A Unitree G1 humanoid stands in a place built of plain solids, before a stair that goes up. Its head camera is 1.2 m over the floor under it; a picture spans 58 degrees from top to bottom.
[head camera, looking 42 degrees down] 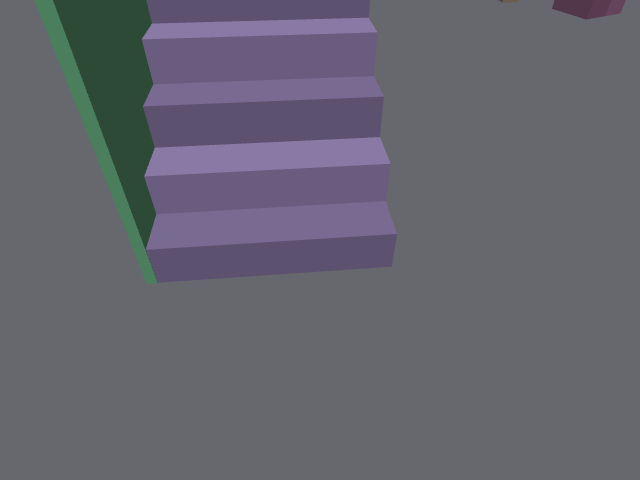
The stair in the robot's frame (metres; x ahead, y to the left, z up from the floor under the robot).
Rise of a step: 0.17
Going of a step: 0.20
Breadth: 0.93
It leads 5 degrees to the left of straight ahead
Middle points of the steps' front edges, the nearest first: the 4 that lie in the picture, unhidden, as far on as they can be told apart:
1.13 0.18 0.17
1.33 0.20 0.34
1.53 0.22 0.51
1.73 0.24 0.68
